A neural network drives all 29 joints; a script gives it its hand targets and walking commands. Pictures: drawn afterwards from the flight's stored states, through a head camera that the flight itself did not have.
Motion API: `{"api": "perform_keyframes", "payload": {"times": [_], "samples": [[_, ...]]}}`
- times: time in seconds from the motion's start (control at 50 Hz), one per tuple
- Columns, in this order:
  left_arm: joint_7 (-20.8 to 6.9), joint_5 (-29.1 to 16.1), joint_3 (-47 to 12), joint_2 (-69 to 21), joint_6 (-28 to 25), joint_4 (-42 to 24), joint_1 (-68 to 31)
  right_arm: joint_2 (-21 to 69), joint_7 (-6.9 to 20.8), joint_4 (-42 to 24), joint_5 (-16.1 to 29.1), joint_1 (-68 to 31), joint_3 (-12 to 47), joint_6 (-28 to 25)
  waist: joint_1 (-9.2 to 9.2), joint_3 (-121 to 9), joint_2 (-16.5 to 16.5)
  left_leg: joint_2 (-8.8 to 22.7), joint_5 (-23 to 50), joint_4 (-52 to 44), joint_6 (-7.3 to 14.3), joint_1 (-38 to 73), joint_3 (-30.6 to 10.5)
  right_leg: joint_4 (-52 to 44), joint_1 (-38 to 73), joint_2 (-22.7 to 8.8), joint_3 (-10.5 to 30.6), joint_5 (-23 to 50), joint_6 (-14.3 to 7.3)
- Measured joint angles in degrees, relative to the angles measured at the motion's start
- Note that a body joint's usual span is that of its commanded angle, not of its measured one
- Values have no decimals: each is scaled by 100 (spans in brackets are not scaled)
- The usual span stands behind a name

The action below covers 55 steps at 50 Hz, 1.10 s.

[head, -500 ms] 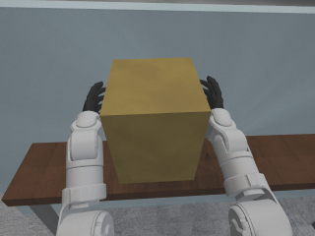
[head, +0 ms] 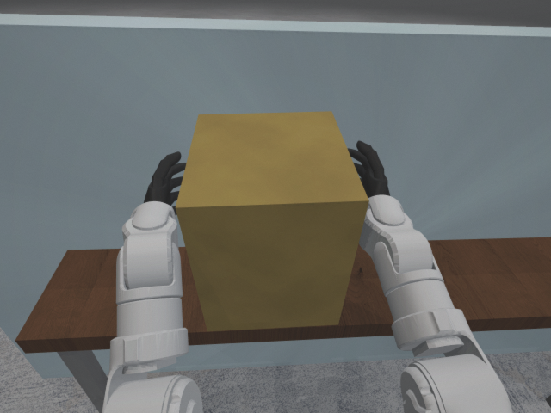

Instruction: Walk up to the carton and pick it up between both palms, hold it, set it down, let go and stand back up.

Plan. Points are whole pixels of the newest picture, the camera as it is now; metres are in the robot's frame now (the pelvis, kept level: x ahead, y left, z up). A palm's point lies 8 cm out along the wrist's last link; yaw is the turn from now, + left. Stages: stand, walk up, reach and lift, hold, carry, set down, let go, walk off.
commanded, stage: hold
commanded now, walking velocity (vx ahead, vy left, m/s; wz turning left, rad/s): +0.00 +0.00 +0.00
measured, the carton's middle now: (269, 221) +0.37 +0.00 +0.15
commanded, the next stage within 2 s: none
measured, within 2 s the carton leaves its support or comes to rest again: neither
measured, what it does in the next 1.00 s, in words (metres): stands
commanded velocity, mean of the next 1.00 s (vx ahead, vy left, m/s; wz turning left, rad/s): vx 0.00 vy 0.00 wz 0.00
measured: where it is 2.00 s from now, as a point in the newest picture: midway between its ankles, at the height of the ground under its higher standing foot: outside the picture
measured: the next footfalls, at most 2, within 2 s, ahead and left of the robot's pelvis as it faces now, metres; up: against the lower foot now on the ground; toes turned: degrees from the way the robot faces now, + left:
none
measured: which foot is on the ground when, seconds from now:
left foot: down 0.00-1.00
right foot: down 0.00-1.00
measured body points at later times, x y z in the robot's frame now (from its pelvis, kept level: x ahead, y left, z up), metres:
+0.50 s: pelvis +0.02 +0.00 +0.00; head -0.03 +0.02 +0.45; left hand +0.39 +0.14 +0.21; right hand +0.39 -0.16 +0.22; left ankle +0.05 +0.12 -0.74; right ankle +0.04 -0.11 -0.74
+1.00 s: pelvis -0.01 +0.00 +0.00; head -0.05 +0.01 +0.45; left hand +0.37 +0.14 +0.19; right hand +0.38 -0.15 +0.20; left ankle +0.05 +0.12 -0.74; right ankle +0.04 -0.11 -0.74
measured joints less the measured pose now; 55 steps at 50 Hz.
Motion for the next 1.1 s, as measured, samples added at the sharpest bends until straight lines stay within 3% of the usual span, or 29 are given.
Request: {"api": "perform_keyframes", "payload": {"times": [0.08,0.2,0.32,0.42,0.6,0.7,0.86,1.0,1.1], "samples": [[108,2,0,-5,-183,323,-177,19,139,286,-246,-131,-212,-190,77,1,0,0,9,-9,16,-155,2,0,-161,0,0,19,0],[227,-133,-1,-5,-410,344,-191,25,127,324,-252,-146,-244,-456,54,-13,0,1,-13,-17,-14,-230,2,1,-238,-1,1,-32,0],[261,-314,0,76,-429,285,-176,27,-64,249,241,-142,-186,-519,-55,-41,0,1,-105,-17,-28,-157,2,2,-165,-1,1,-121,0],[193,-466,0,134,-271,-272,14,26,-326,-261,689,-6,69,-433,-218,-42,0,2,-120,-16,-42,-24,2,2,-32,-1,1,-131,0],[-49,-224,1,138,186,-392,40,25,-416,-381,763,10,101,46,-226,-34,0,1,-60,-16,-43,160,2,1,152,-1,0,-78,0],[-60,-86,1,86,198,-339,30,25,-268,-286,456,9,95,68,-142,-20,0,0,17,-16,-27,160,2,1,153,-1,0,-1,0],[-21,163,0,37,-86,605,-235,64,152,511,-353,-134,-282,-93,140,-12,-1,-2,34,-129,33,-86,3,-1,-142,-1,0,-62,0],[336,-333,-1,53,-510,606,-235,64,94,509,-348,-142,-306,-581,59,-84,0,6,215,-127,-46,-280,3,0,-337,4,1,132,-7],[369,-293,1,42,-576,687,-406,64,150,513,-347,-243,-479,-635,23,-250,-3,4,118,-127,0,-283,4,0,-340,4,0,38,-7]]}}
